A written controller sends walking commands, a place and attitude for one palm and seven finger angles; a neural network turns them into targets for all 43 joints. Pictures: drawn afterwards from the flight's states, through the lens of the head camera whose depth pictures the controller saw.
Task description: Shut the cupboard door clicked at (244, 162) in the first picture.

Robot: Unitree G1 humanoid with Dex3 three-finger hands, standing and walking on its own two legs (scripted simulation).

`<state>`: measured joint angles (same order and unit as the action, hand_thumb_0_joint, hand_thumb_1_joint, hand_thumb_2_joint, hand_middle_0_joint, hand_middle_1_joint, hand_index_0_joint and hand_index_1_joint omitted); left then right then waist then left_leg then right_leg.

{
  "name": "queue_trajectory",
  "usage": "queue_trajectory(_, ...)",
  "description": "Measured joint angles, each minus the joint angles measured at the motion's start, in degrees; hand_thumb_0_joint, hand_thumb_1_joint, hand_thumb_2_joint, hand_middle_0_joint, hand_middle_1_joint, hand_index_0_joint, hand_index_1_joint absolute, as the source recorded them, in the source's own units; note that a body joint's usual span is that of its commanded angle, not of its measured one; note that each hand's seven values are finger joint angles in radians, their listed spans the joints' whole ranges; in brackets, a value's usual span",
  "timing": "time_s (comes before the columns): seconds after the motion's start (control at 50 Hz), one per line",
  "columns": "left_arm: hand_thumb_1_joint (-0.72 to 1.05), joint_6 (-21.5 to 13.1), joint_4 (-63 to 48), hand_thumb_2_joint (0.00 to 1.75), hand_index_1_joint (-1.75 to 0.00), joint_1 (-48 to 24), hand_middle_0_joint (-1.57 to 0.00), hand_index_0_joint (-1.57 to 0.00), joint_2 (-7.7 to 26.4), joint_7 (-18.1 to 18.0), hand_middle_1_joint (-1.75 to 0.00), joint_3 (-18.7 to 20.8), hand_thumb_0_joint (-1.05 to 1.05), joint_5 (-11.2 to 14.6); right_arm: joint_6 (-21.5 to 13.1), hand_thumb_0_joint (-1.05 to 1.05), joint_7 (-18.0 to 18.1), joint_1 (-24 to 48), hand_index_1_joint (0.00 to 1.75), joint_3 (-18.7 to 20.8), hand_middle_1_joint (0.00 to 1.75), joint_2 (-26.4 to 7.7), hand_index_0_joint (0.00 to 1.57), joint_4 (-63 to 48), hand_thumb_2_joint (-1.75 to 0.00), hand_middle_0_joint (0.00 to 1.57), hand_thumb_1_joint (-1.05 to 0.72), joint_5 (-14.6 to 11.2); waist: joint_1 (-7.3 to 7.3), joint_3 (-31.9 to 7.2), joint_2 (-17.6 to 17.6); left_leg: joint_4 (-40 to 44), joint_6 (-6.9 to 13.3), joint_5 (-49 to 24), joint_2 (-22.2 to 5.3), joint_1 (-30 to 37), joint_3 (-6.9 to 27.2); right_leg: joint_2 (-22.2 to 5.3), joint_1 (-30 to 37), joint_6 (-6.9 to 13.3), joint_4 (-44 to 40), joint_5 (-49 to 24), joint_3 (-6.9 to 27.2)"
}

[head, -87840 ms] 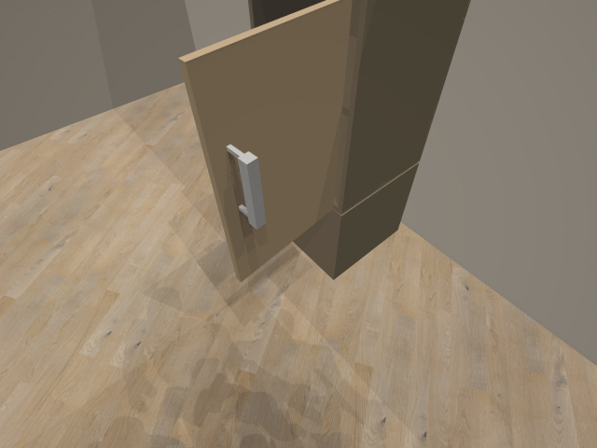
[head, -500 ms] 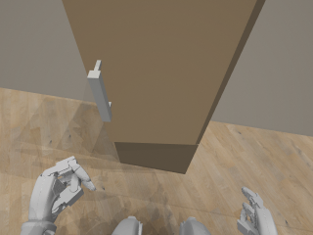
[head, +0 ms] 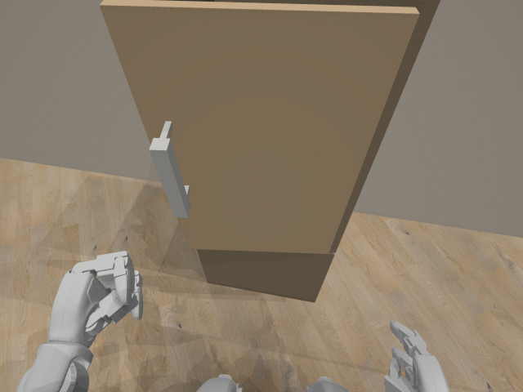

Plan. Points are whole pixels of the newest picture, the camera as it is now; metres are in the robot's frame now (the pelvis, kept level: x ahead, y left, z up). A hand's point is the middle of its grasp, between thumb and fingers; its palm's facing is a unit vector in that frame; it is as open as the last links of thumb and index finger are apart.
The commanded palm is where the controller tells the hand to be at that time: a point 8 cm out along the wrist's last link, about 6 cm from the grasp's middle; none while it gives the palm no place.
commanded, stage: raise the hand and make a fist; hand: left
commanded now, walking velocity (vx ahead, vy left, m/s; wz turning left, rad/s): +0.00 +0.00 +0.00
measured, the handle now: (175, 172) +0.45 +0.19 +0.06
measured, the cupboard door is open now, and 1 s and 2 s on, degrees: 8 8 8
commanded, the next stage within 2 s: bring the fist close to the handle in 0.32 s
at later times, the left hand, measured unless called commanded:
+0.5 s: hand (142, 304) +0.22 +0.17 +0.07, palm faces +0.03 -1.00 -0.03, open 3.1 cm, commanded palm +0.21 +0.23 +0.07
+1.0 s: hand (170, 261) +0.28 +0.15 +0.07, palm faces -0.01 -1.00 -0.02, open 3.1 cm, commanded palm +0.27 +0.20 +0.07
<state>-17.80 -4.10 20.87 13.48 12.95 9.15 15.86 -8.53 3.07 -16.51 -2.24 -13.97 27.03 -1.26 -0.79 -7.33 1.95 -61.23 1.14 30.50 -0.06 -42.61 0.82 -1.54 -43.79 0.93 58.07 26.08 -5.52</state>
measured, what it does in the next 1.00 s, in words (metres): stands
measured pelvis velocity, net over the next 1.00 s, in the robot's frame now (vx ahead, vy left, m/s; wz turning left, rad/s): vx -0.01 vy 0.00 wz -0.01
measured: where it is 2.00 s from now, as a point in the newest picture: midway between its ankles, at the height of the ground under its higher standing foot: outside the picture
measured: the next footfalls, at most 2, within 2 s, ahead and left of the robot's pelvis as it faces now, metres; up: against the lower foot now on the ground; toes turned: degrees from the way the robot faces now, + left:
none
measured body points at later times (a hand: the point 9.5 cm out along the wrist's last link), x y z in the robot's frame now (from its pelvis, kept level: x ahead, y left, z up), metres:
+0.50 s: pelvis -0.01 -0.01 +0.00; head +0.04 -0.01 +0.45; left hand +0.21 +0.23 +0.07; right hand +0.17 -0.24 -0.07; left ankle +0.00 +0.10 -0.67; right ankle +0.03 -0.12 -0.67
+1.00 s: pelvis -0.01 +0.00 +0.00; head +0.05 -0.01 +0.45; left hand +0.28 +0.21 +0.07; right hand +0.15 -0.25 -0.08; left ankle +0.00 +0.10 -0.67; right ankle +0.03 -0.12 -0.67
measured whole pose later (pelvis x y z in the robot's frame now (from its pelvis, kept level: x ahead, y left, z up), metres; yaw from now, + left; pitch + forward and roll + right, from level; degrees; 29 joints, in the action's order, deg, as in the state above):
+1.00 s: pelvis -0.01 +0.00 +0.00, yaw +0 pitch +12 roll -1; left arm -18.0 7.2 5.9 10.8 8.6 5.9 12.3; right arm -7.7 2.5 -15.7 -1.4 -14.7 29.7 -1.0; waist 0.2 -6.6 1.7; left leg -59.8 0.9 29.3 0.2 -42.5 0.0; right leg -1.7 -44.6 1.2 57.9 25.3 -4.6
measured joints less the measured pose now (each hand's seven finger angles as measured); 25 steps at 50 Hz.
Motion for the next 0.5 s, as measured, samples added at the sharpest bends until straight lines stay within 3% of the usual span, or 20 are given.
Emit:
queue_trajectory(0.18,0.9,-1.6,1.7,0.9,-1.5,0.3,-1.3,-1.3,-0.7,0.0,-1.5,-0.1,0.01,0.3,-0.3,0.01,0.0,-0.6,0.3,1.3,0.3,-1.1,0.2,0.5,-0.9,0.2,-0.9,0.0,0.64,0.2,-0.6,0.8,-0.4,-0.6,-0.2,0.3,-0.3,0.2,-0.2,0.4,0.0,-0.3,0.3)
queue_trajectory(0.5,0.9,-2.4,2.2,0.9,-1.5,-0.3,-1.3,-1.31,-1.0,0.2,-1.5,-0.7,0.01,0.2,-0.6,0.01,0.1,1.1,0.3,0.6,0.3,-0.4,0.2,0.2,-0.9,0.2,-0.91,0.0,-0.02,0.1,-0.2,-0.1,-0.7,-0.5,-0.2,-0.6,0.2,0.2,-0.9,0.8,0.9,0.0,-0.1)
